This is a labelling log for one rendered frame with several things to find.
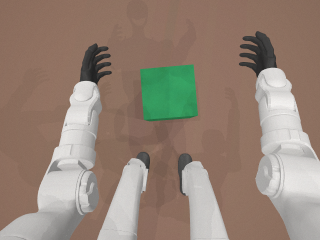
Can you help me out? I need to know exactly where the left robot hand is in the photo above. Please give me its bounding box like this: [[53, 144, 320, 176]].
[[79, 43, 112, 86]]

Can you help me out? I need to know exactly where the right robot upper arm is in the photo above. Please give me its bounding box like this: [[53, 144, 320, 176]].
[[255, 152, 320, 240]]

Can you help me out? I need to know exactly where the left robot upper arm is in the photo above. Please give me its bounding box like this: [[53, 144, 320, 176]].
[[0, 169, 99, 240]]

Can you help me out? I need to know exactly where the robot right forearm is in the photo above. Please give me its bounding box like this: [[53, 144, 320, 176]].
[[255, 67, 320, 163]]

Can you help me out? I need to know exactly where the right robot hand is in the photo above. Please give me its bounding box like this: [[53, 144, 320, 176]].
[[239, 31, 277, 78]]

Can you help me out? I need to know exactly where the robot left forearm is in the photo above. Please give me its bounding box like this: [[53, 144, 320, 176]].
[[37, 81, 102, 209]]

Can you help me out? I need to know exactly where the carton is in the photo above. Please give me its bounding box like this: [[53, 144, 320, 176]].
[[140, 64, 198, 122]]

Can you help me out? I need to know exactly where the robot left thigh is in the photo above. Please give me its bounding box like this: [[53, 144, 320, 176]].
[[97, 163, 149, 240]]

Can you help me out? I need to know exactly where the robot right foot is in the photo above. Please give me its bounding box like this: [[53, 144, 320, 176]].
[[178, 153, 193, 196]]

